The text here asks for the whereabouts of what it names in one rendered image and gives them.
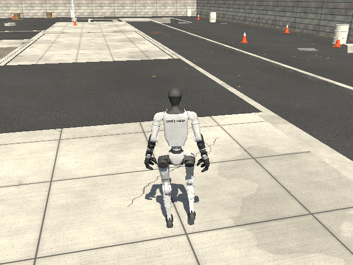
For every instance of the robot shin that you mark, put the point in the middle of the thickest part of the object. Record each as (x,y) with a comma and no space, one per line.
(167,203)
(191,195)

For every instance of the right robot forearm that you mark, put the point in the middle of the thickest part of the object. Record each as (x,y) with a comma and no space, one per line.
(202,148)

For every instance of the right robot hand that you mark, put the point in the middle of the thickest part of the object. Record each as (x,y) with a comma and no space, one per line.
(205,164)

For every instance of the left robot hand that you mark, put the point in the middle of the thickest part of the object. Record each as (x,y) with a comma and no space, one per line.
(149,161)

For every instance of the left robot shin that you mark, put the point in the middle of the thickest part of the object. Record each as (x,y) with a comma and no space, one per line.
(167,203)

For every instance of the left robot forearm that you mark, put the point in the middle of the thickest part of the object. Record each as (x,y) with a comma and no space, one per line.
(150,148)

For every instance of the left robot upper arm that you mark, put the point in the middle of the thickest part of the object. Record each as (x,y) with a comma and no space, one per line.
(155,126)

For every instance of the right robot upper arm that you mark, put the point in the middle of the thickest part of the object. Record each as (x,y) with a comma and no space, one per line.
(195,126)

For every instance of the right robot shin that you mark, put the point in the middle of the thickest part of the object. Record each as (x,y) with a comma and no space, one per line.
(191,195)

